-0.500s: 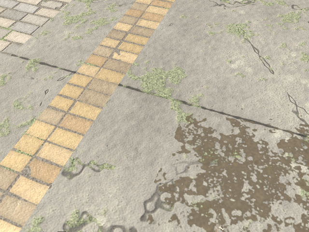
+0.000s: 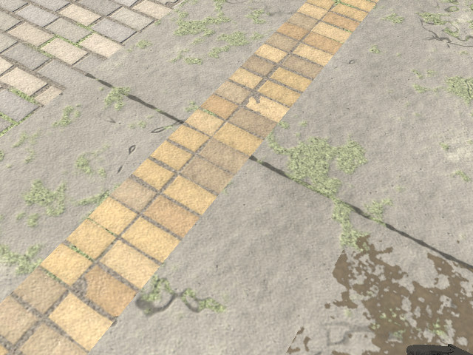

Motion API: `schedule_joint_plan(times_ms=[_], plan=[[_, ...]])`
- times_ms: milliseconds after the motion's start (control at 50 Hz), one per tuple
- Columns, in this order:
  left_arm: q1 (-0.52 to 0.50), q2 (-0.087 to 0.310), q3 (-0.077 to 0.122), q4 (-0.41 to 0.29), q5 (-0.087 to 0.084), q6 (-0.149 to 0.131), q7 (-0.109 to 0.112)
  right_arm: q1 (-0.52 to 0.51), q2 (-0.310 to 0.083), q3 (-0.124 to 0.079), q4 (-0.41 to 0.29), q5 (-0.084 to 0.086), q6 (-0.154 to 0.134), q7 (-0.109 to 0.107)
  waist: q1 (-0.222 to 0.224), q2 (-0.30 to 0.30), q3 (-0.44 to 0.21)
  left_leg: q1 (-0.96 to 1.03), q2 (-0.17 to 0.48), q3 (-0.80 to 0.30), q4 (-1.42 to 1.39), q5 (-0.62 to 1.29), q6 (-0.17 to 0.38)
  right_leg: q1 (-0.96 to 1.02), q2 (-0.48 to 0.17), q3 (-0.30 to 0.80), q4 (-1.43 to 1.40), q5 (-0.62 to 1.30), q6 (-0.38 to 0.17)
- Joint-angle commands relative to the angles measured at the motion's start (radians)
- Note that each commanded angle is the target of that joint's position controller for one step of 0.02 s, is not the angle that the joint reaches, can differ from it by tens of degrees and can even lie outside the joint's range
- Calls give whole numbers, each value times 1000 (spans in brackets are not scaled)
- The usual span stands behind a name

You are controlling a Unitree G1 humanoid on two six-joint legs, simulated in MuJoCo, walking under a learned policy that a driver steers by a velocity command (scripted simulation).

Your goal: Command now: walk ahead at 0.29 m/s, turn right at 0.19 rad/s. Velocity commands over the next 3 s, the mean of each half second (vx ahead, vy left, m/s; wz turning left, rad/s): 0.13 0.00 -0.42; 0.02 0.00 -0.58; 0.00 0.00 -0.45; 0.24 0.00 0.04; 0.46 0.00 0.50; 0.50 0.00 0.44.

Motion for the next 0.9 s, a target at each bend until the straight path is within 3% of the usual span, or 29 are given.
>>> schedule_joint_plan(times_ms=[20, 80, 120, 200, 300, 360, 380, 400, 420, 440, 460, 480, 500, 520, 560, 640, 700, 760, 820, 840, 860, 880, 900], plan=[[8, 102, 33, -58, 7, 14, 17, 107, -103, -39, 0, 10, -15, 1, -44, 120, -148, 341, 263, -190, -212, 604, 168, -270, -77, 41, 67, 62, 6], [49, 56, 34, -57, 10, 60, 26, 41, -114, -45, 17, -16, -32, -8, 11, 124, -124, 193, 252, -73, -290, 653, 183, -170, -54, 21, 53, 191, 30], [-3, 49, 36, -94, 18, 69, 30, 30, -124, -49, 34, -16, -30, -28, 11, 119, -96, 192, 258, -21, -312, 625, 183, -212, -61, 24, -28, 261, 36], [-106, 32, 29, -153, 24, 74, 8, 39, -150, -56, 60, -5, -2, -62, -25, 108, -90, 239, 253, 61, -314, 517, 170, -194, -67, -13, -231, 395, 28], [-188, 55, 40, -229, 25, 91, -24, 59, -190, -72, 85, 20, 35, -63, -58, 103, -78, 337, 308, 60, -235, 463, 160, -194, -49, -60, -360, 296, -8], [-173, 59, 49, -255, 20, 96, -36, 43, -202, -79, 90, 42, 52, -66, -37, 104, -82, 373, 314, 63, -115, 487, 114, -137, -14, -103, -491, 267, -53], [-129, 73, 59, -249, 22, 92, -33, 49, -193, -78, 96, 47, 55, -68, -13, 82, -105, 352, 277, 98, -15, 507, 74, -38, 20, -120, -593, 364, -79], [-61, 152, 87, -241, 27, 88, -17, 107, -174, -76, 109, 33, 53, -65, 1, -27, -161, 272, 193, 143, 169, 407, 1, 132, -3, -30, -663, 702, -127], [-14, 284, 118, -253, 41, 87, 8, 95, -123, -57, 63, -15, 43, -57, -17, -285, -206, -62, 49, 175, 496, -151, -95, 377, -242, 312, -627, 1208, -278], [-6, 260, 102, -271, 58, 78, 3, 55, -116, -48, 40, -15, 38, -49, 10, -271, -342, -212, -56, -30, 713, -542, -116, 449, -373, 535, -681, 1149, -455], [-38, 213, 87, -281, 47, 66, -8, 16, -153, -59, 44, 14, 41, -41, 26, -140, -317, -245, -18, -120, 768, -507, -101, 409, -334, 447, -703, 1054, -423], [-92, 181, 80, -286, 32, 58, -4, -1, -144, -59, 42, 28, 46, -44, -2, -91, -249, -269, 5, -130, 736, -423, -85, 346, -272, 358, -703, 921, -356], [-139, 157, 73, -292, 18, 60, 1, -4, -144, -61, 53, 18, 52, -55, -24, -36, -194, -272, 21, -129, 665, -353, -85, 277, -227, 311, -720, 809, -303], [-176, 142, 67, -300, 13, 66, 10, -4, -160, -68, 53, 8, 60, -64, -45, -51, -175, -230, 29, -131, 606, -301, -88, 212, -198, 283, -738, 741, -278], [-188, 154, 70, -314, 29, 76, 20, 22, -136, -65, 57, 8, 66, -65, -65, -88, -180, -158, -2, -116, 537, -245, -99, 152, -162, 264, -753, 725, -271], [-170, 178, 81, -323, 23, 83, 38, 7, -109, -52, 55, 13, 65, -68, -47, -106, -195, -101, -26, -131, 345, -190, -120, 140, -143, 287, -752, 603, -261], [-181, 181, 82, -335, 26, 93, 41, -5, -116, -53, 51, 17, 63, -60, -35, -137, -177, -42, -41, -136, 247, -167, -119, 90, -127, 335, -764, 441, -248], [-185, 177, 80, -344, 25, 101, 36, 1, -129, -57, 46, 23, 50, -47, -28, -162, -163, 1, -55, -140, 146, -182, -104, 93, -121, 407, -752, 397, -237], [-213, 168, 75, -359, 11, 114, 40, 80, -133, -64, 65, 24, 33, -32, -75, -161, -160, 149, -59, -114, -114, -54, -67, 65, -77, 427, -691, 409, -189], [-193, 143, 68, -362, 10, 117, 43, 119, -175, -78, 73, 14, 33, -33, -77, -112, -171, 259, 31, -170, -182, 2, -33, -11, -31, 390, -625, 315, -141], [-143, 78, 52, -361, 20, 118, 40, 124, -244, -91, 63, -4, 42, -42, -37, 120, -177, 360, 263, -373, -229, 98, 52, -159, 93, 231, -382, 32, -77], [-165, 133, 71, -402, 14, 103, 37, 98, -278, -96, 57, -40, 44, -36, -27, 333, -115, 261, 403, -597, -281, 203, 212, -316, 170, 110, -181, -138, -33], [-148, 206, 94, -375, 23, 98, 35, 32, -218, -82, 19, -36, 38, -40, -20, 219, -99, 236, 386, -533, -274, 208, 227, -305, 106, 148, -14, -75, -9]])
